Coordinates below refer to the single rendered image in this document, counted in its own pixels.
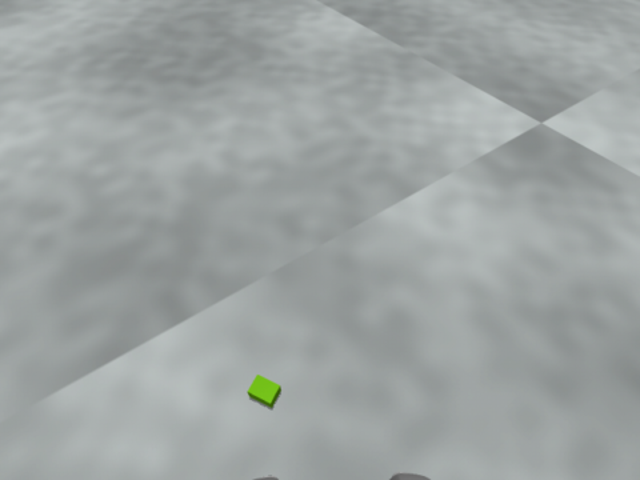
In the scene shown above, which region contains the small box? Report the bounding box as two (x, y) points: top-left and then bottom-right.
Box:
(247, 374), (281, 408)

